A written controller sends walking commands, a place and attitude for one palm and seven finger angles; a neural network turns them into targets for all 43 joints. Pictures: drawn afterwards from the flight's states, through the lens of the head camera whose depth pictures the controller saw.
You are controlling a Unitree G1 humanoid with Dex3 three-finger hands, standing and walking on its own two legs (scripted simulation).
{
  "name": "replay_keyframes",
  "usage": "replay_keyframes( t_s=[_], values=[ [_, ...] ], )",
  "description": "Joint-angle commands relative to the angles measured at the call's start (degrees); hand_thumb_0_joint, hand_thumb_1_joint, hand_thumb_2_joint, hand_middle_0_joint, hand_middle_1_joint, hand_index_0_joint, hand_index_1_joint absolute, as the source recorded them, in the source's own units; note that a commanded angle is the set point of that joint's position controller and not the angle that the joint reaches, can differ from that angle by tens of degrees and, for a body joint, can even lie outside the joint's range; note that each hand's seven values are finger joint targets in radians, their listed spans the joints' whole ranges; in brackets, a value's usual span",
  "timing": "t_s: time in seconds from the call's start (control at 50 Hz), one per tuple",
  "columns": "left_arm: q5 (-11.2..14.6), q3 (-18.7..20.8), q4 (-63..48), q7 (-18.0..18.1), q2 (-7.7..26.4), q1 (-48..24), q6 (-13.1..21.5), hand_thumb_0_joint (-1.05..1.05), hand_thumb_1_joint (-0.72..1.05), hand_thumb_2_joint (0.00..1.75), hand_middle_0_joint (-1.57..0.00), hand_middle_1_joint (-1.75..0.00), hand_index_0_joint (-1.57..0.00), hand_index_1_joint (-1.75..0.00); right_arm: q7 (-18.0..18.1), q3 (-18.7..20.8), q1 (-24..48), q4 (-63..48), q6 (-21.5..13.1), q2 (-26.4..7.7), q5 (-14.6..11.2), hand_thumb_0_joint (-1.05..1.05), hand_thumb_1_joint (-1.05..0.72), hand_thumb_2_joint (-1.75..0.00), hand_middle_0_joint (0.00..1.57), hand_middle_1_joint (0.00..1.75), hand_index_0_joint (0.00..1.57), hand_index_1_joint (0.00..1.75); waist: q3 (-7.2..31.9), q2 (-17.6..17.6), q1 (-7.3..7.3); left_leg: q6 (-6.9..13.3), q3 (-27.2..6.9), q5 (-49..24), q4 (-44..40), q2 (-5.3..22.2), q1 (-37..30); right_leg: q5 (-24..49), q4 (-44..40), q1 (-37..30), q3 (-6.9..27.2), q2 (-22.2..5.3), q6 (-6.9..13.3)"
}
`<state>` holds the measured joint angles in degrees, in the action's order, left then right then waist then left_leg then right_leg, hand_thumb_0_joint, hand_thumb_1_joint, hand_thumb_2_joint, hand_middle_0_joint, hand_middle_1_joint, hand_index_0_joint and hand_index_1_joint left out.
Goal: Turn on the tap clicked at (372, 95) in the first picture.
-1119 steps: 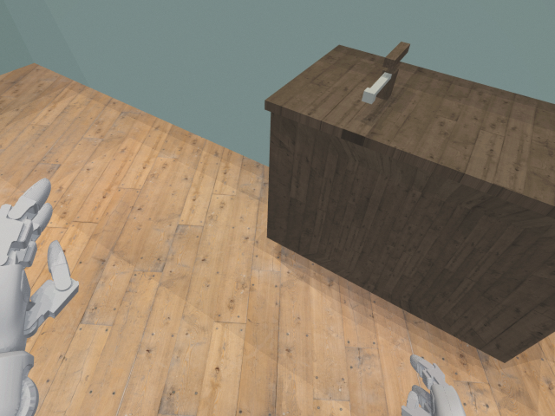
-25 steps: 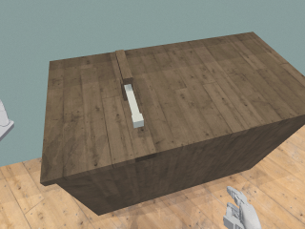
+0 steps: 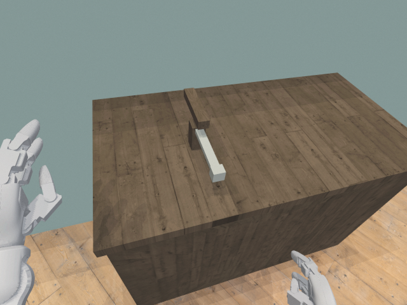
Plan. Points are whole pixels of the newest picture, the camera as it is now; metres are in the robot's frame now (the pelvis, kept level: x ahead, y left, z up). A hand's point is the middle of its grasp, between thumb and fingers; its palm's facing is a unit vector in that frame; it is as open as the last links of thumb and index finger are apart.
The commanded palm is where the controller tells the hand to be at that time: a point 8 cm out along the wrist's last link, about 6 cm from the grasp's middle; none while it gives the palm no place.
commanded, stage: come to a stop and stand still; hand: left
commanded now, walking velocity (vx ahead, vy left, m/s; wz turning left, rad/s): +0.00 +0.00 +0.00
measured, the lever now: (217, 173) +0.38 +0.01 +0.05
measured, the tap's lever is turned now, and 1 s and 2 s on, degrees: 0 0 0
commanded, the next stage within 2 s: look again from close up in 0.40 s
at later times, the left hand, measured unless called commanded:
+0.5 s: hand (46, 190) +0.23 +0.27 +0.15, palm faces +0.38 -0.85 -0.37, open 7.4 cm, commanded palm +0.17 +0.30 +0.17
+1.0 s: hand (63, 197) +0.22 +0.24 +0.16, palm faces +0.41 -0.85 -0.33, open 7.4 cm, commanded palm +0.16 +0.27 +0.17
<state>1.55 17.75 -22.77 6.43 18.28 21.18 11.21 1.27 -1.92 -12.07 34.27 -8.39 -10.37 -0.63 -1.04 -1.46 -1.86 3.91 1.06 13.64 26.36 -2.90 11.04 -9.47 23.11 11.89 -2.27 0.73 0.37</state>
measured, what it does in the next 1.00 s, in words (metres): stands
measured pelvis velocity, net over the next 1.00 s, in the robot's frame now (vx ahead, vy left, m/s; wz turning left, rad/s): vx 0.01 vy -0.01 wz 0.03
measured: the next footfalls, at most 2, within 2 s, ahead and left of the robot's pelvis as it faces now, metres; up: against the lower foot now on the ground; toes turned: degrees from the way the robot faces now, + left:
none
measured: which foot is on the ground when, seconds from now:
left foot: down 0.00-1.00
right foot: down 0.00-1.00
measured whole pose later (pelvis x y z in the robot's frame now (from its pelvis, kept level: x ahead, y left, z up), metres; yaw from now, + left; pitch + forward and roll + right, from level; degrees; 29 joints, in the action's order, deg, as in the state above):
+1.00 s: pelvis +0.01 -0.01 +0.00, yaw +1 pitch -1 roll -1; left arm 2.6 18.2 -26.0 7.3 19.7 24.2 10.6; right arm 2.0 -0.7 -11.7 33.5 -5.4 -11.2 -1.1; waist -2.4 -0.9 -1.0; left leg 2.9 -0.7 13.6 25.5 -2.5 10.5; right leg -9.5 21.3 10.5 -4.0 1.2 1.2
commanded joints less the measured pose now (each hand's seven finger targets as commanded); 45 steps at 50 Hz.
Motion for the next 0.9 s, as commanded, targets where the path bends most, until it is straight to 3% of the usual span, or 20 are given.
replay_keyframes(
  t_s=[0.0,0.04,0.1,0.12,0.18,0.22,0.26,0.32,0.4,0.42,0.5,0.52,0.54,0.6,0.62,0.74,0.88],
  values=[
    [-0.2,8.4,-15.5,0.4,13.0,-6.1,4.3,0.00,0.90,0.90,-0.20,-0.30,-0.20,-0.30,0.5,3.0,6.0,-9.6,-2.7,-8.0,-0.3,0.00,-0.90,-0.90,0.20,0.30,0.20,0.30,3.4,7.1,0.26,-2.4,-9.3,2.0,-11.6,8.5,7.5,-0.4,0.0,-7.3,2.6,-2.2,0.1],
    [0.0,8.1,-17.0,0.5,12.3,-7.2,4.9,0.00,0.90,0.90,-0.20,-0.30,-0.20,-0.30,0.7,3.2,5.3,-10.2,-2.6,-7.8,0.2,0.00,-0.90,-0.90,0.20,0.30,0.20,0.30,3.9,7.2,0.43,-3.2,-10.4,0.1,-11.6,8.8,7.4,0.7,0.0,-8.3,2.3,-2.6,0.4],
    [0.2,8.8,-18.1,0.2,12.8,-5.1,5.3,0.00,0.90,0.90,-0.20,-0.30,-0.20,-0.30,0.2,3.1,5.6,-10.1,-2.9,-7.6,0.0,0.00,-0.90,-0.90,0.20,0.30,0.20,0.30,6.1,9.2,0.46,-5.0,-8.6,-8.5,-9.3,8.0,3.6,4.1,0.5,-8.0,1.2,-2.3,0.5],
    [0.3,7.1,-18.2,0.1,11.1,-5.4,5.4,0.00,0.90,0.90,-0.20,-0.30,-0.20,-0.30,0.2,3.2,5.0,-10.2,-2.7,-7.7,0.3,0.00,-0.90,-0.90,0.20,0.30,0.20,0.30,6.0,9.3,0.70,-5.6,-9.4,-11.1,-9.1,8.3,2.9,4.0,0.3,-7.6,1.2,-2.7,0.7],
    [0.4,6.9,-17.5,0.1,10.8,-3.6,5.1,0.00,0.90,0.90,-0.20,-0.30,-0.20,-0.30,0.0,3.9,4.0,-9.9,-2.4,-8.1,0.3,0.00,-0.90,-0.90,0.20,0.30,0.20,0.30,7.3,7.9,0.69,-7.1,-9.0,-20.7,-7.3,8.8,-1.3,4.4,0.6,-5.9,0.8,-2.6,0.6],
    [0.5,5.7,-16.0,-0.2,9.3,-1.8,4.7,0.00,0.90,0.90,-0.20,-0.30,-0.20,-0.30,-0.4,3.9,3.9,-9.6,-1.9,-8.0,0.2,0.00,-0.90,-0.90,0.20,0.30,0.20,0.30,7.5,7.5,0.96,-8.0,-9.4,-26.0,-6.9,9.1,-3.8,1.9,0.9,-3.9,0.2,-2.3,0.5],
    [0.3,6.6,-16.6,-0.1,10.6,-1.9,4.5,0.00,0.90,0.90,-0.20,-0.30,-0.20,-0.30,-0.4,4.4,3.9,-9.7,-1.3,-8.4,0.2,0.00,-0.90,-0.90,0.20,0.30,0.20,0.30,7.2,7.6,0.92,-8.6,-9.6,-28.5,-6.8,9.8,-4.6,-0.2,1.4,-3.1,0.2,-2.3,0.5],
    [0.5,6.0,-15.6,0.0,9.7,-1.3,4.1,0.00,0.90,0.90,-0.20,-0.30,-0.20,-0.30,-0.4,4.2,4.1,-9.7,-0.6,-8.2,0.0,0.00,-0.90,-0.90,0.20,0.30,0.20,0.30,6.0,6.6,1.00,-8.5,-9.7,-25.5,-7.1,9.4,-2.8,-0.5,0.7,-3.7,-0.1,-2.4,0.5],
    [0.4,9.2,-17.9,0.6,13.3,-1.7,4.3,0.00,0.90,0.90,-0.20,-0.30,-0.20,-0.30,-0.1,4.0,5.7,-10.3,-0.3,-8.2,-0.3,0.00,-0.90,-0.90,0.20,0.30,0.20,0.30,6.8,5.3,0.65,-7.9,-8.3,-19.2,-6.9,8.4,0.4,4.7,-0.4,-8.0,0.4,-3.1,0.5],
    [0.7,7.6,-18.0,0.5,11.3,-1.7,4.5,0.00,0.90,0.90,-0.20,-0.30,-0.20,-0.30,0.1,4.1,5.1,-10.3,-0.2,-8.0,-0.2,0.00,-0.90,-0.90,0.20,0.30,0.20,0.30,6.9,5.1,0.87,-7.9,-8.7,-18.8,-6.6,8.1,1.3,6.3,-0.5,-9.1,0.4,-3.6,1.0],
    [0.7,9.5,-19.1,0.9,13.1,0.3,4.9,0.00,0.90,0.90,-0.20,-0.30,-0.20,-0.30,0.2,4.2,5.5,-10.2,-0.5,-8.3,-0.5,0.00,-0.90,-0.90,0.20,0.30,0.20,0.30,8.4,6.9,0.76,-7.3,-8.0,-18.1,-5.9,7.4,1.3,8.5,0.0,-10.4,0.8,-3.8,1.1],
    [1.0,7.9,-18.6,0.8,11.3,0.8,4.9,0.00,0.90,0.90,-0.20,-0.30,-0.20,-0.30,0.3,4.1,5.0,-10.4,-0.3,-7.8,-0.3,0.00,-0.90,-0.90,0.20,0.30,0.20,0.30,8.2,6.2,0.84,-7.2,-8.3,-18.6,-5.6,7.5,1.2,8.8,-0.4,-10.3,0.8,-4.4,1.3],
    [1.0,8.3,-19.2,0.9,12.0,0.7,4.9,0.00,0.90,0.90,-0.20,-0.30,-0.20,-0.30,0.4,4.3,4.8,-10.4,-0.3,-8.1,-0.4,0.00,-0.90,-0.90,0.20,0.30,0.20,0.30,8.3,6.3,0.92,-7.1,-8.2,-18.7,-5.3,7.6,1.0,9.4,-0.4,-10.3,1.0,-4.6,1.4],
    [1.1,8.9,-17.5,1.1,12.0,2.8,4.7,0.00,0.90,0.90,-0.20,-0.30,-0.20,-0.30,0.4,4.2,5.3,-10.0,-0.3,-8.3,-0.5,0.00,-0.90,-0.90,0.20,0.30,0.20,0.30,8.3,6.0,0.89,-6.1,-7.8,-16.3,-5.2,7.4,1.5,9.4,-0.9,-9.9,1.6,-4.7,1.2],
    [1.3,7.1,-17.0,0.9,10.1,2.3,4.6,0.00,0.90,0.90,-0.20,-0.30,-0.20,-0.30,0.5,4.2,4.8,-10.0,-0.1,-8.0,-0.5,0.00,-0.90,-0.90,0.20,0.30,0.20,0.30,7.8,6.2,1.12,-6.2,-8.0,-15.2,-5.5,7.5,1.6,8.6,-1.0,-9.4,1.7,-5.1,1.4],
    [1.1,6.8,-14.9,1.3,10.8,-1.0,4.0,0.00,0.90,0.90,-0.20,-0.30,-0.20,-0.30,1.2,4.1,5.0,-10.0,0.2,-8.4,-0.5,0.00,-0.90,-0.90,0.20,0.30,0.20,0.30,4.6,4.1,1.09,-4.2,-8.7,-5.2,-7.6,7.5,4.5,4.0,-2.9,-8.0,3.4,-5.4,1.2],
    [1.0,6.1,-16.7,1.5,10.7,-2.8,3.7,0.00,0.90,0.90,-0.20,-0.30,-0.20,-0.30,1.4,4.0,5.4,-10.2,-0.4,-8.4,-0.4,0.00,-0.90,-0.90,0.20,0.30,0.20,0.30,5.2,3.9,1.02,-2.8,-8.3,-4.4,-6.6,7.0,3.4,3.9,-3.9,-7.7,4.9,-5.9,1.4]
  ],
)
